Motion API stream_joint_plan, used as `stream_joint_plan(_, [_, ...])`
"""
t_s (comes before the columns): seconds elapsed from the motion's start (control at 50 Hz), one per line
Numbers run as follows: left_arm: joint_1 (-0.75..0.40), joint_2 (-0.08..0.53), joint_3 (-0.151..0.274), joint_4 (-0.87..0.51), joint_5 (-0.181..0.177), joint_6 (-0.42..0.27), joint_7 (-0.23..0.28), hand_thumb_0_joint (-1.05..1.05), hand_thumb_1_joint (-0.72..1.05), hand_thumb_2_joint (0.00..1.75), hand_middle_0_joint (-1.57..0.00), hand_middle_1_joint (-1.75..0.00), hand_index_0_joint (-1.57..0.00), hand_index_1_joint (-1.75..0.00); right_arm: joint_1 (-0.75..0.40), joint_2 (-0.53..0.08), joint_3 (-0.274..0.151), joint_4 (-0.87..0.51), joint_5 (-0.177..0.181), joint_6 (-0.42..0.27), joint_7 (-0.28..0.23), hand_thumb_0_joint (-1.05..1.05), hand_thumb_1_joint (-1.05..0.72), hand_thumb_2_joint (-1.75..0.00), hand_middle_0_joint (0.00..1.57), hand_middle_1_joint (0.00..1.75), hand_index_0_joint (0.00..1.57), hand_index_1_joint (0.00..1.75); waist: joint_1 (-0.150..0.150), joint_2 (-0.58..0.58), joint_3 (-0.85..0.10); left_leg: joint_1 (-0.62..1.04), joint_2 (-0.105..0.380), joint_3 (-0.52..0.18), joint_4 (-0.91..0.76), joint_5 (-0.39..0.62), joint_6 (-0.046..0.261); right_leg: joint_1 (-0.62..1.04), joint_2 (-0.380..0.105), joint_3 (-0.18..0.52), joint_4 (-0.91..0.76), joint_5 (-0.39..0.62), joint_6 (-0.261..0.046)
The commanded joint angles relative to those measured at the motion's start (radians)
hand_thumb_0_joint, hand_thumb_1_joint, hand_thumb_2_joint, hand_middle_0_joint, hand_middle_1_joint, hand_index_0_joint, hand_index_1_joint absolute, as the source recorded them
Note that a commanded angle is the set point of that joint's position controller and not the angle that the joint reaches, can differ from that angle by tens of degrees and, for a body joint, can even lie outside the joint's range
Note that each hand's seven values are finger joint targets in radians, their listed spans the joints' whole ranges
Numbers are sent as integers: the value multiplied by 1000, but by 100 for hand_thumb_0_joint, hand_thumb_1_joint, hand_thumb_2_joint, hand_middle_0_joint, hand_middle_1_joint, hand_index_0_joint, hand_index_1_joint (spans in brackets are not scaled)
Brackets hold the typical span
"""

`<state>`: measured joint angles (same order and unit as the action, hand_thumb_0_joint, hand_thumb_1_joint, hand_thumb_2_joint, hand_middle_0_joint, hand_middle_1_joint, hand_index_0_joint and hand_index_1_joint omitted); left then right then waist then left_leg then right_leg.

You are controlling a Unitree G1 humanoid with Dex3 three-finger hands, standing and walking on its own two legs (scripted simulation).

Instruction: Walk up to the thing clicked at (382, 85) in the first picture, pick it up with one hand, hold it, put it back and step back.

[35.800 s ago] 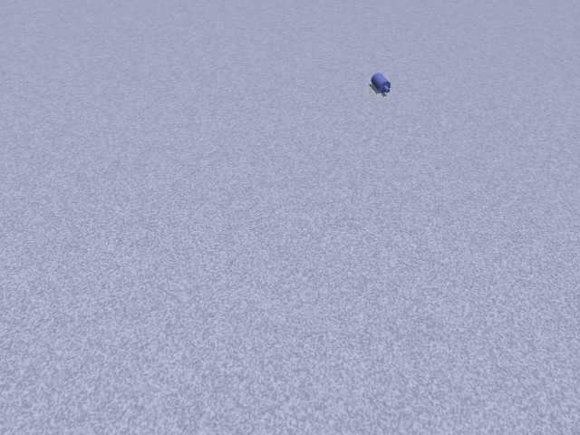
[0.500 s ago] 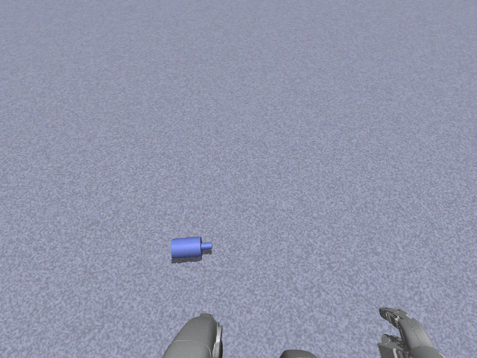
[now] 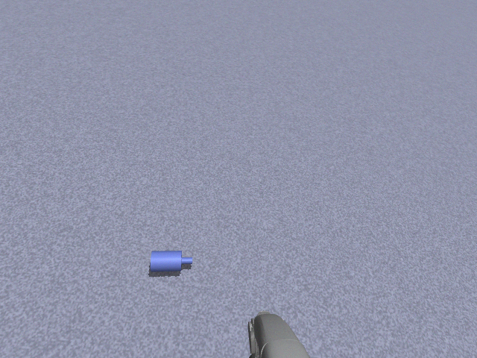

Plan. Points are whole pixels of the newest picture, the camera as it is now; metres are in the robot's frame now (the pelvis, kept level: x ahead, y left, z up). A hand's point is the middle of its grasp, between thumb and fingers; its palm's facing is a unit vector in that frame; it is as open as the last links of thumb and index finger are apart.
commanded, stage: walk up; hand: left
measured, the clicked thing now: (172, 260) +0.57 +0.15 -0.72
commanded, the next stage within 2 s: stand in 0.50 s
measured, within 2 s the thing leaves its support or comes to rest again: neither
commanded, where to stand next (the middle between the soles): +0.18 -0.07 m, yaw +0 degrees
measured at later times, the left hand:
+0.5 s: hand out of the picture +0.10 +0.27 -0.15, palm faces +0.00 -0.89 -0.46, open 7.4 cm
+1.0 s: hand out of the picture +0.07 +0.22 -0.14, palm faces -0.02 -0.95 -0.30, open 7.4 cm
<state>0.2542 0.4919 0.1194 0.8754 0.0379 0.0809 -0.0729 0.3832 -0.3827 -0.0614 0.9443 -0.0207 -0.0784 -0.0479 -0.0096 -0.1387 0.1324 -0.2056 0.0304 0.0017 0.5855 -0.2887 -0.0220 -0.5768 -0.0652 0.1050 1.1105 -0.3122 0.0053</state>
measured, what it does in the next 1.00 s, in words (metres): steps on the spot: right foot, then left foot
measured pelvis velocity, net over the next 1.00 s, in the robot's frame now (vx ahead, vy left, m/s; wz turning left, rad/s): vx -0.02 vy -0.02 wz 0.01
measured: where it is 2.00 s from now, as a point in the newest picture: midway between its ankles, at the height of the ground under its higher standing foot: outside the picture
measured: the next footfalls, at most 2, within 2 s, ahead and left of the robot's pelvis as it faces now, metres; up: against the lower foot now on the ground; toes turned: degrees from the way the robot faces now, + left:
right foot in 0.16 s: +0.10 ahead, -0.20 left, +0.00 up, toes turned +0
left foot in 0.46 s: +0.02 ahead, +0.09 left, +0.00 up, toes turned +2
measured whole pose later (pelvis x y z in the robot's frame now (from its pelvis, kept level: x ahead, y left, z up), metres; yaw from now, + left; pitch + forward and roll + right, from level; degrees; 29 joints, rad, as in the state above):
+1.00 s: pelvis -0.02 -0.02 +0.01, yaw +1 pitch -4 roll +0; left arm 0.09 0.33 0.00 1.07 0.01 -0.02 -0.02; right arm 0.10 -0.33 -0.02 1.05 0.00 -0.01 0.01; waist 0.00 -0.01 0.09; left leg -0.13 0.00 0.03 0.43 -0.23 0.01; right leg -0.18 -0.03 0.01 0.42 -0.16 0.02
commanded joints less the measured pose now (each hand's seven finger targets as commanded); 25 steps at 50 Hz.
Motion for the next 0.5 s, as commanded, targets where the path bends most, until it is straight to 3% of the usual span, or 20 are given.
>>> stream_joint_plan(0.0, [-9, 111, 24, -62, -43, -9, 30, 0, 90, 90, -20, -30, -20, -30, -150, -296, -67, -128, -11, -11, -15, 0, -90, -90, 20, 30, 20, 30, 33, 412, 5, -235, 171, -81, -197, 366, 198, 166, 8, -12, -104, 8, 13])
stream_joint_plan(0.04, [-45, 98, 4, -54, -54, -35, 40, 0, 90, 90, -20, -30, -20, -30, -165, -284, -56, -126, -4, 9, 1, 0, -90, -90, 20, 30, 20, 30, 16, 456, -56, -150, 130, -42, -131, 374, 185, 218, 13, -94, -274, 14, 17])
stream_joint_plan(0.08, [-31, 105, 1, -22, -55, -62, 58, 0, 90, 90, -20, -30, -20, -30, -164, -290, -55, -121, 6, 41, 11, 0, -90, -90, 20, 30, 20, 30, 14, 482, -137, -73, 129, -56, 0, 401, 186, 297, 41, -124, -429, 33, 21])
stream_joint_plan(0.1, [29, 93, -2, 16, -52, -76, 68, 0, 90, 90, -20, -30, -20, -30, -174, -281, -52, -120, 16, 55, 14, 0, -90, -90, 20, 30, 20, 30, 49, 432, -176, -64, 123, -42, 114, 400, 174, 380, 52, -133, -580, 134, 13])
stream_joint_plan(0.12, [52, 128, 5, 42, -40, -96, 76, 0, 90, 90, -20, -30, -20, -30, -108, -217, -32, -100, 24, 68, 16, 0, -90, -90, 20, 30, 20, 30, 54, 224, -198, -88, 66, -26, 299, 241, 138, 442, 53, -101, -686, 200, 23])
stream_joint_plan(0.14, [29, 201, 24, 26, -24, -113, 81, 0, 90, 90, -20, -30, -20, -30, -33, -163, -9, -104, 31, 68, 18, 0, -90, -90, 20, 30, 20, 30, 34, 48, -243, -216, 18, -29, 415, -6, 95, 537, -66, 85, -637, 411, -14])
stream_joint_plan(0.16, [-12, 211, 18, 0, -13, -120, 84, 0, 90, 90, -20, -30, -20, -30, -8, -113, 13, -105, 34, 68, 13, 0, -90, -90, 20, 30, 20, 30, 10, -69, -233, -304, -44, -67, 430, -293, 60, 517, -236, 317, -676, 429, -84])
stream_joint_plan(0.18, [-81, 239, 17, -22, -14, -113, 86, 0, 90, 90, -20, -30, -20, -30, -66, -191, -14, -101, 35, 74, -1, 0, -90, -90, 20, 30, 20, 30, 27, -54, -252, -227, -2, -105, 455, -341, 58, 409, -306, 360, -666, 386, -230])
stream_joint_plan(0.2, [-144, 229, 15, -26, -18, -106, 86, 0, 90, 90, -20, -30, -20, -30, -75, -232, -28, -74, 36, 71, -3, 0, -90, -90, 20, 30, 20, 30, 2, -63, -228, -184, 29, -97, 425, -348, 52, 317, -287, 320, -651, 306, -242])
stream_joint_plan(0.24, [-173, 179, -8, -19, -17, -111, 93, 0, 90, 90, -20, -30, -20, -30, -107, -246, -34, -41, 46, 72, 10, 0, -90, -90, 20, 30, 20, 30, -12, -54, -179, -188, 12, -68, 401, -270, 48, 287, -179, 175, -609, 288, -187])
stream_joint_plan(0.28, [-143, 198, 0, -3, -17, -119, 104, 0, 90, 90, -20, -30, -20, -30, -110, -236, -34, -39, 29, 91, 20, 0, -90, -90, 20, 30, 20, 30, 5, -95, -147, -219, 13, -41, 400, -187, 40, 271, -181, 198, -610, 230, -190])
stream_joint_plan(0.34, [-68, 234, 16, 15, -16, -126, 124, 0, 90, 90, -20, -30, -20, -30, -173, -240, -44, -68, -10, 108, 45, 0, -90, -90, 20, 30, 20, 30, 32, -98, -132, -298, 23, -36, 347, -223, 46, 325, -228, 271, -623, 195, -233])
stream_joint_plan(0.38, [-52, 242, 23, 13, -15, -130, 132, 0, 90, 90, -20, -30, -20, -30, -171, -246, -57, -78, -30, 108, 64, 0, -90, -90, 20, 30, 20, 30, 38, -86, -145, -285, 24, -36, 305, -259, 46, 329, -251, 297, -620, 106, -245])
stream_joint_plan(0.42, [-60, 238, 23, 0, -11, -131, 134, 0, 90, 90, -20, -30, -20, -30, -146, -245, -68, -76, -35, 99, 83, 0, -90, -90, 20, 30, 20, 30, 17, -63, -173, -209, 8, -20, 182, -249, 57, 291, -238, 267, -598, -11, -236])
stream_joint_plan(0.44, [-79, 229, 17, -8, -13, -129, 134, 0, 90, 90, -20, -30, -20, -30, -100, -242, -75, -61, -37, 94, 89, 0, -90, -90, 20, 30, 20, 30, -11, -31, -189, -103, -6, -2, 83, -196, 70, 217, -211, 221, -565, -99, -206])
stream_joint_plan(0.46, [-108, 181, 1, -23, -12, -123, 133, 0, 90, 90, -20, -30, -20, -30, -31, -256, -86, -39, -45, 86, 91, 0, -90, -90, 20, 30, 20, 30, -61, 73, -204, 58, -11, -44, -40, -221, 91, 69, -147, 120, -436, -170, -149])
stream_joint_plan(0.48, [-205, 17, -40, -23, -17, -112, 114, 0, 90, 90, -20, -30, -20, -30, -35, -271, -66, -3, 6, 51, 64, 0, -90, -90, 20, 30, 20, 30, -75, 298, -139, 29, 246, -491, -296, -216, 108, -65, 58, -61, -194, -219, -19])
